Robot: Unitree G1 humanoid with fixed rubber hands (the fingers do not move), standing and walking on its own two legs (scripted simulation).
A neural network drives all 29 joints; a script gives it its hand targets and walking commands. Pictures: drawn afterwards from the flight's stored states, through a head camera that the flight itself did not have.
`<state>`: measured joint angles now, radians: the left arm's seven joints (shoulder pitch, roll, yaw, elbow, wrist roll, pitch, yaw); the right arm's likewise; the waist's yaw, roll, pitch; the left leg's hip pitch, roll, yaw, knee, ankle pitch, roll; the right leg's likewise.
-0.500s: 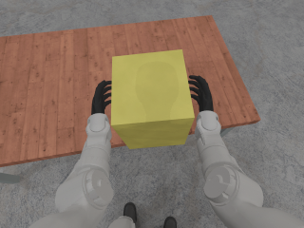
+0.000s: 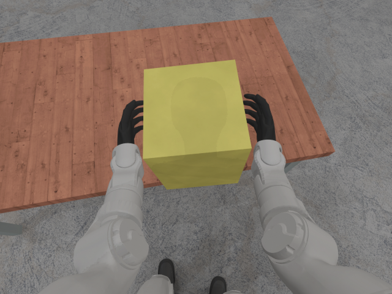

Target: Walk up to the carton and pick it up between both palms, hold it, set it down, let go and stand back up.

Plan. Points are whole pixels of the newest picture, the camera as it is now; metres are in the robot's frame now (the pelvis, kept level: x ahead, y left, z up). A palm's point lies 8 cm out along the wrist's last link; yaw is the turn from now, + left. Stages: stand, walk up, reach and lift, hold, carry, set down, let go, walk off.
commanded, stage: set down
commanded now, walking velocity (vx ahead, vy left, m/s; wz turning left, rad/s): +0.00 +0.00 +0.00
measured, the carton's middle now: (196, 133) +0.46 +0.05 -0.08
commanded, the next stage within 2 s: none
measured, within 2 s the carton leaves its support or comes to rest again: rests again in 1.04 s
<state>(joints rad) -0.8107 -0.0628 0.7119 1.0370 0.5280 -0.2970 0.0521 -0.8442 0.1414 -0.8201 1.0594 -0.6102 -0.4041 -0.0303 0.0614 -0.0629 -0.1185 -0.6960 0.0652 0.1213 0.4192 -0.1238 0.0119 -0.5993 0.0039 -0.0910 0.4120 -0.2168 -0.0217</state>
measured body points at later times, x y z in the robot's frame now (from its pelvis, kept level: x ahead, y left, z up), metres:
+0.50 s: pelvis -0.01 +0.00 -0.01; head +0.13 +0.03 +0.41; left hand +0.42 +0.19 -0.02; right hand +0.44 -0.11 -0.01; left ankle +0.02 +0.11 -0.73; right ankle -0.04 -0.10 -0.73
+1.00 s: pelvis -0.03 +0.01 -0.04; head +0.11 +0.02 +0.39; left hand +0.43 +0.19 -0.03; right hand +0.44 -0.11 -0.02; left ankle +0.02 +0.12 -0.73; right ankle -0.04 -0.10 -0.73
